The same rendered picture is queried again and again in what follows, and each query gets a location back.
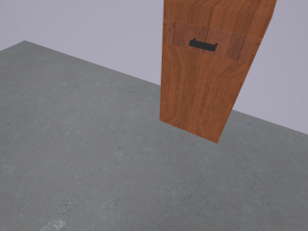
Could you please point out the cabinet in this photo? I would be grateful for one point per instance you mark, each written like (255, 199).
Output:
(198, 91)

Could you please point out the drawer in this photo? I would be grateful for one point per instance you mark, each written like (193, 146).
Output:
(231, 46)

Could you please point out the robot left hand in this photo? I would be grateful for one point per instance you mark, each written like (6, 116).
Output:
(54, 225)

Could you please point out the handle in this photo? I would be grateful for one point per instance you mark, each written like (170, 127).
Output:
(203, 45)

